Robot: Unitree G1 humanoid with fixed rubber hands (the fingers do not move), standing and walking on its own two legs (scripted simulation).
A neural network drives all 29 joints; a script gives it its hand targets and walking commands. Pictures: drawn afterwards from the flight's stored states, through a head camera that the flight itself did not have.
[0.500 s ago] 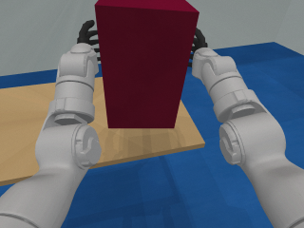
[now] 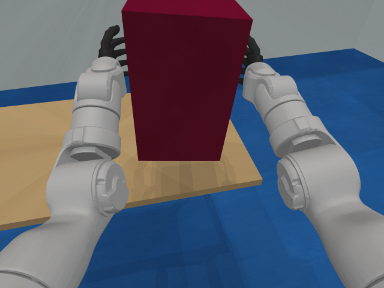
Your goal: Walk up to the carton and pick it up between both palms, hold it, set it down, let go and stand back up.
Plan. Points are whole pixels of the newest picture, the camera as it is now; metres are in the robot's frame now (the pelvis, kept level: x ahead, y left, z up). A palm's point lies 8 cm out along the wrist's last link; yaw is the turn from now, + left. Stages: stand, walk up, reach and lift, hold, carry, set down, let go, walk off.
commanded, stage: set down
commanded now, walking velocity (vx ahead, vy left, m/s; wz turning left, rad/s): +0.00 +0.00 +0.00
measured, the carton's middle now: (180, 70) +0.49 +0.01 +0.26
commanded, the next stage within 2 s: none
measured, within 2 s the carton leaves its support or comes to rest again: neither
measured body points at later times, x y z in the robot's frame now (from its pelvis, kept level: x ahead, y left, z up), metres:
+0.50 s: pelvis +0.00 +0.00 +0.00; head -0.02 -0.02 +0.45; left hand +0.44 +0.16 +0.24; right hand +0.46 -0.12 +0.22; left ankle +0.02 +0.13 -0.74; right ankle +0.03 -0.11 -0.74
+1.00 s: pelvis +0.01 +0.00 +0.00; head +0.00 -0.02 +0.45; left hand +0.45 +0.16 +0.23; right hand +0.48 -0.11 +0.21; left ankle +0.02 +0.13 -0.74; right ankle +0.03 -0.11 -0.74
